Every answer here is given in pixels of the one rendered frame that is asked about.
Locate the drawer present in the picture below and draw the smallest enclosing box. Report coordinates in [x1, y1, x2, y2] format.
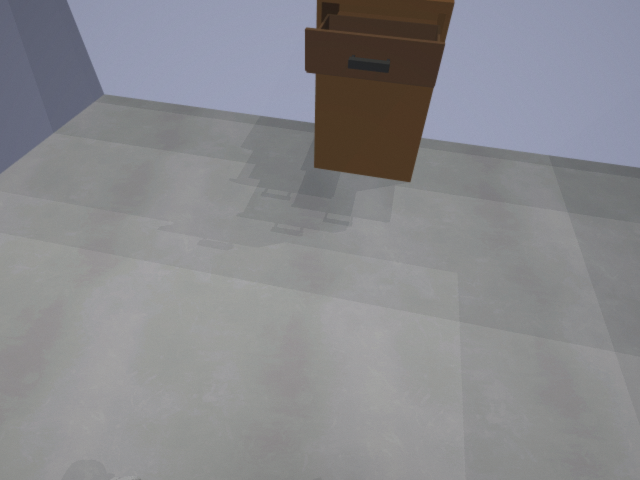
[305, 14, 445, 88]

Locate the handle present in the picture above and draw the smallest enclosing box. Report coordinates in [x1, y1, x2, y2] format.
[348, 55, 390, 73]

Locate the cabinet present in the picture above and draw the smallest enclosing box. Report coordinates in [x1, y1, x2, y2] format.
[314, 0, 455, 182]

